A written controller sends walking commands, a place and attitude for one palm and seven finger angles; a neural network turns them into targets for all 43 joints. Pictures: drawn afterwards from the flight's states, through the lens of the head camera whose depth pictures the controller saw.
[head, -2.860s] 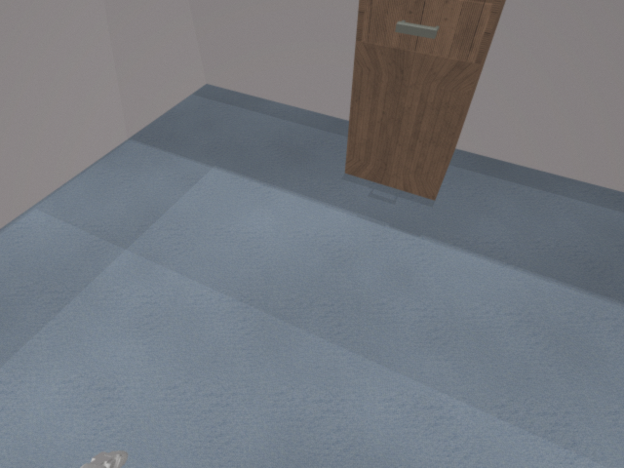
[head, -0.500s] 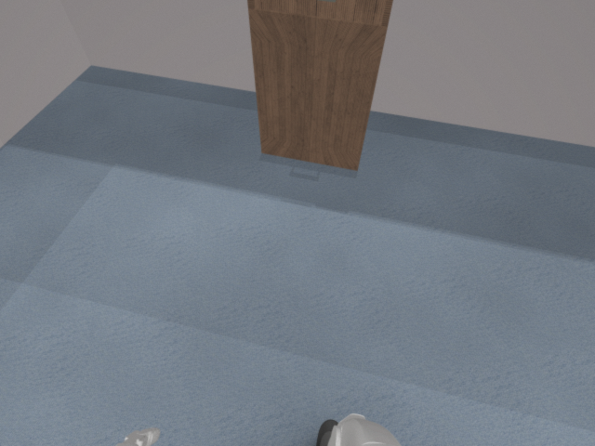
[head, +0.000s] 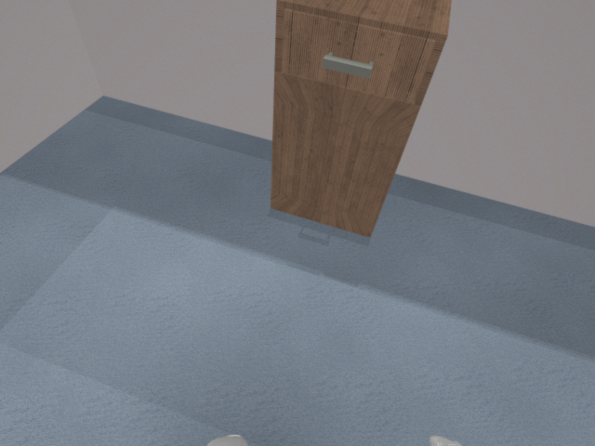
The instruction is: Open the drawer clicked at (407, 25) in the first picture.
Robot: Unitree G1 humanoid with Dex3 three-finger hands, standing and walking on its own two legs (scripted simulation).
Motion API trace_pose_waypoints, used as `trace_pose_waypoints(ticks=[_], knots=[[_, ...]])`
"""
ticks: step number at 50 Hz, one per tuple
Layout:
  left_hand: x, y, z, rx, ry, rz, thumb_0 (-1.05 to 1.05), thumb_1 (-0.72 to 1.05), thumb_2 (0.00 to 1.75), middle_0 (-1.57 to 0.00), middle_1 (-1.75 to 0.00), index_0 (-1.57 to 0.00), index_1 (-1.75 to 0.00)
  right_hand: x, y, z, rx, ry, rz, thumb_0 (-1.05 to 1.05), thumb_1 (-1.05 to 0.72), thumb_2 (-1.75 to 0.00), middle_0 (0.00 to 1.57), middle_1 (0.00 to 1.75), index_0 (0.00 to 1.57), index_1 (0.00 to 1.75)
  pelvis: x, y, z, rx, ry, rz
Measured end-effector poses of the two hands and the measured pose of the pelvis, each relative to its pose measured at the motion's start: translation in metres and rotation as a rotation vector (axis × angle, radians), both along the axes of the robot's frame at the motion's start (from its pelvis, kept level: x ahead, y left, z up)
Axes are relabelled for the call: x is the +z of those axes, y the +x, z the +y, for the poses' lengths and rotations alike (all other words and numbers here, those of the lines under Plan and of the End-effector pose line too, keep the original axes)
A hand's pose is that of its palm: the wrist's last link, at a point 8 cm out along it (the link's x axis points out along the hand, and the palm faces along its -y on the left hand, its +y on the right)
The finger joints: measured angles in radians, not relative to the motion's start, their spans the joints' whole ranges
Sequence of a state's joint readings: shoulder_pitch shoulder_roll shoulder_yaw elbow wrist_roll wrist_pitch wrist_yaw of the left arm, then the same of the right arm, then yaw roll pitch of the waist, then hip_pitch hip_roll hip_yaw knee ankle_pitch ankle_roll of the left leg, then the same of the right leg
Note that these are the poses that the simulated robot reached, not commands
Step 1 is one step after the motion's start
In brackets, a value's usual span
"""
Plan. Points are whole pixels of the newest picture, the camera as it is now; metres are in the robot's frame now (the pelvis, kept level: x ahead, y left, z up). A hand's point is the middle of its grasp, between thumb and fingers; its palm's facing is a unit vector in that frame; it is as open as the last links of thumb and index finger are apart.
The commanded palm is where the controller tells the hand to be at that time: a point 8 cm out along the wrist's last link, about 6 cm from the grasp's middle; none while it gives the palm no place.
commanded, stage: walk to a spot facing it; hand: left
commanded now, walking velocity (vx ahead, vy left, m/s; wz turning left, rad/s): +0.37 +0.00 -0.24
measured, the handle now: (348, 63) +1.09 -0.03 -0.01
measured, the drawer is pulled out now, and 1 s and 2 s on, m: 0.00 0.00 0.00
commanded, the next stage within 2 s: take the last steps up to it in 0.26 s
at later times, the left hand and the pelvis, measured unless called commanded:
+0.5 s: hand (244, 315) +0.36 +0.13 -0.16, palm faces -0.21 -0.95 -0.23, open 7.4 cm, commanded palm none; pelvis +0.21 -0.04 -0.01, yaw -11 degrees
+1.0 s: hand (244, 293) +0.40 +0.14 -0.17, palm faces -0.18 -0.97 -0.14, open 7.4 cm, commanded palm none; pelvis +0.37 -0.04 +0.01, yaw -14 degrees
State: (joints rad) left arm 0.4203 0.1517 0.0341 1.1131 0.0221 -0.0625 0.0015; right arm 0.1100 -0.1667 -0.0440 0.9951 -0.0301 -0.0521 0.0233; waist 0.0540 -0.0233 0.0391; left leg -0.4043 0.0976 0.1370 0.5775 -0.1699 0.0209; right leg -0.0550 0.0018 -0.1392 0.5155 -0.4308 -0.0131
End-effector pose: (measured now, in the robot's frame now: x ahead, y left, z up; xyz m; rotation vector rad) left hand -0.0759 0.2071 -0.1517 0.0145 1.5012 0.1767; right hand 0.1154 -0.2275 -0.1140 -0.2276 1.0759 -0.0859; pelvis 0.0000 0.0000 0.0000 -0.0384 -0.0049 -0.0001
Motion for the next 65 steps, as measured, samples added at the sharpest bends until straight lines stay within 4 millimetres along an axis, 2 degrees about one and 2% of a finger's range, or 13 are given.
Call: trace_pose_waypoints(ticks=[2,5,13,20,25,28,32,38,45,49,55,60,65], knots=[[-0.001,0.011,0.009,-0.014,-0.005,0.046,0.01,0.91,0.9,-0.2,-0.3,-0.2,-0.3,-0.001,0.015,0.01,-0.012,0.003,-0.019,0.01,-0.92,-0.9,0.2,0.3,0.2,0.3,-0.002,0.016,0.008,-0.017,0.015,-0.01],[0.005,0.048,0.025,-0.054,0.005,0.051,0.01,0.91,0.9,-0.2,-0.3,-0.2,-0.3,0.0,0.014,0.02,-0.069,0.018,0.008,0.0,-0.92,-0.9,0.2,0.3,0.2,0.3,0.005,0.041,0.014,-0.042,0.024,-0.016],[0.022,0.203,0.042,-0.149,0.049,-0.134,0.01,0.91,0.9,-0.19,-0.3,-0.2,-0.3,0.005,-0.02,0.005,-0.235,-0.019,0.201,-0.02,-0.96,-0.9,0.21,0.3,0.2,0.3,0.02,0.106,0.018,-0.097,0.036,-0.004],[0.028,0.345,0.012,-0.295,0.062,-0.255,0.01,0.91,0.9,-0.19,-0.3,-0.2,-0.3,-0.01,-0.047,0.009,-0.37,0.052,0.391,0.0,-0.93,-0.9,0.2,0.3,0.2,0.3,0.014,0.164,-0.004,-0.166,0.047,-0.009],[0.02,0.433,-0.026,-0.385,0.088,-0.37,0.01,0.91,0.9,-0.19,-0.3,-0.2,-0.3,-0.034,-0.042,0.003,-0.435,0.123,0.497,0.01,-0.92,-0.9,0.2,0.3,0.2,0.3,-0.009,0.209,-0.036,-0.193,0.053,-0.011],[0.022,0.454,-0.041,-0.383,0.086,-0.395,0.01,0.91,0.9,-0.19,-0.3,-0.2,-0.3,-0.039,-0.012,-0.009,-0.433,0.13,0.484,0.01,-0.91,-0.9,0.2,0.3,0.2,0.3,-0.008,0.225,-0.045,-0.201,0.036,-0.02],[0.027,0.457,-0.052,-0.376,0.074,-0.347,0.0,0.91,0.9,-0.19,-0.3,-0.2,-0.3,-0.031,0.057,-0.031,-0.407,0.109,0.349,0.01,-0.91,-0.9,0.2,0.3,0.2,0.3,0.004,0.249,-0.051,-0.209,0.028,-0.016],[0.027,0.459,-0.039,-0.331,0.074,-0.28,0.0,0.94,0.9,-0.2,-0.3,-0.2,-0.3,-0.012,0.15,-0.056,-0.36,0.053,0.182,0.02,-0.94,-0.9,0.2,0.3,0.2,0.3,0.013,0.286,-0.051,-0.212,0.017,-0.01],[0.001,0.458,-0.018,-0.275,0.027,-0.147,0.01,0.92,0.9,-0.2,-0.3,-0.2,-0.3,-0.003,0.224,-0.058,-0.322,-0.015,0.087,0.01,-0.93,-0.9,0.2,0.3,0.2,0.3,0.003,0.341,-0.037,-0.22,0.002,-0.022],[0.007,0.478,-0.015,-0.301,0.021,-0.086,0.01,0.92,0.9,-0.2,-0.3,-0.2,-0.3,0.0,0.231,-0.044,-0.351,-0.001,0.122,0.01,-0.92,-0.9,0.2,0.3,0.2,0.3,0.01,0.367,-0.035,-0.234,0.014,-0.014],[0.023,0.535,-0.028,-0.325,0.029,-0.116,0.01,0.91,0.9,-0.19,-0.3,-0.2,-0.3,-0.001,0.217,-0.016,-0.404,0.078,0.277,0.01,-0.91,-0.9,0.2,0.3,0.2,0.3,0.022,0.405,-0.044,-0.249,0.03,0.002],[0.027,0.593,-0.054,-0.369,0.052,-0.15,0.01,0.92,0.9,-0.19,-0.3,-0.2,-0.3,-0.007,0.206,-0.006,-0.468,0.155,0.397,0.01,-0.91,-0.9,0.2,0.3,0.2,0.3,0.021,0.434,-0.065,-0.262,0.043,0.002],[0.024,0.657,-0.094,-0.426,0.078,-0.225,0.01,0.92,0.9,-0.19,-0.3,-0.2,-0.3,-0.024,0.205,-0.017,-0.523,0.22,0.493,0.01,-0.91,-0.9,0.21,0.3,0.2,0.3,0.006,0.465,-0.099,-0.271,0.064,-0.004]])
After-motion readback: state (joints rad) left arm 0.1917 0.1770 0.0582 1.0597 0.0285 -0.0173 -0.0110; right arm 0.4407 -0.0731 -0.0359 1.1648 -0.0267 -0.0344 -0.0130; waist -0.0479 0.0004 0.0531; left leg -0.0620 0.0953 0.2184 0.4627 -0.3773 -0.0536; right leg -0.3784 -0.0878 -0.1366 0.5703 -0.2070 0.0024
